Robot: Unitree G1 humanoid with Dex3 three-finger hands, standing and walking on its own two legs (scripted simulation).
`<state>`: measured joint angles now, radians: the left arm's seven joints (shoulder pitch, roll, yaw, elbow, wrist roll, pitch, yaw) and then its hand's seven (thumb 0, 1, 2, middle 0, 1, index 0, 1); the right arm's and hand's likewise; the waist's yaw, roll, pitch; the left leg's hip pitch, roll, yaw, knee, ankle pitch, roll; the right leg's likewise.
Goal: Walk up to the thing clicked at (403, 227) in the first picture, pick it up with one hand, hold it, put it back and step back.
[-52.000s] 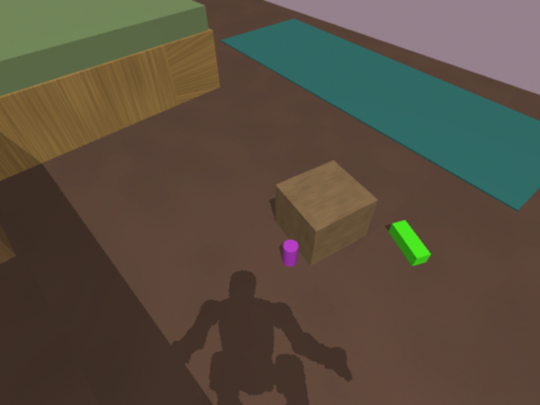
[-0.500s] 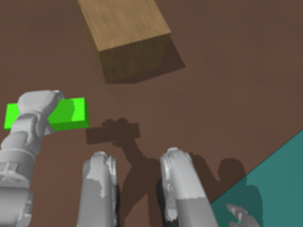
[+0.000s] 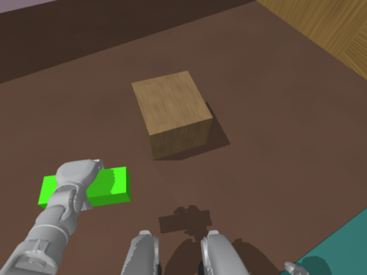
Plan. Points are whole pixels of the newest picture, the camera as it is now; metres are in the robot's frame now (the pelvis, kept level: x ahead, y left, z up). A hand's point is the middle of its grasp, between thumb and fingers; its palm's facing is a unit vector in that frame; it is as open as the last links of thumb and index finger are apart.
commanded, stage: lift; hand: left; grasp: from above
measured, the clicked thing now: (88, 189) +0.36 +0.24 -0.13
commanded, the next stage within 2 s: hold in 0.58 s
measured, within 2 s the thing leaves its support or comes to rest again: neither
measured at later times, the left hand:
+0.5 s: hand (75, 173) +0.35 +0.23 +0.00, palm faces -0.47 -0.09 -0.88, open 10.4 cm
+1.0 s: hand (67, 164) +0.35 +0.23 +0.05, palm faces -0.47 -0.07 -0.88, open 10.4 cm
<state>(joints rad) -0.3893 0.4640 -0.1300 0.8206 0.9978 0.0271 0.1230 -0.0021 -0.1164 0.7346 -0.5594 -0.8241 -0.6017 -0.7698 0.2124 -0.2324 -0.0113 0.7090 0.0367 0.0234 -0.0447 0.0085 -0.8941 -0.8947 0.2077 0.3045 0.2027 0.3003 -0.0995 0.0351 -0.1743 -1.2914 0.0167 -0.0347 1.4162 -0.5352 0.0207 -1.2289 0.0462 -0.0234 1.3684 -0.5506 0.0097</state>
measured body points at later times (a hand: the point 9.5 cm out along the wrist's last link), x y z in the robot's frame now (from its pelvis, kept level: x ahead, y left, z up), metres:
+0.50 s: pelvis +0.04 +0.00 +0.10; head +0.11 +0.01 +0.54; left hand +0.37 +0.23 +0.05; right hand +0.12 -0.27 -0.02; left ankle +0.06 +0.10 -0.59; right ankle +0.05 -0.13 -0.59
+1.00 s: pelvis +0.06 +0.00 +0.13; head +0.10 +0.00 +0.58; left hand +0.37 +0.23 +0.10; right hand +0.16 -0.27 +0.01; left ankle +0.06 +0.10 -0.59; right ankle +0.05 -0.13 -0.59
